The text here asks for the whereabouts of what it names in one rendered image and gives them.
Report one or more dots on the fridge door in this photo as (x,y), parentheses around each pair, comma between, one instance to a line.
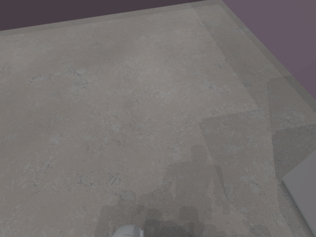
(302,183)

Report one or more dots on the robot left thigh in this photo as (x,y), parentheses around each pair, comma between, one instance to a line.
(129,231)

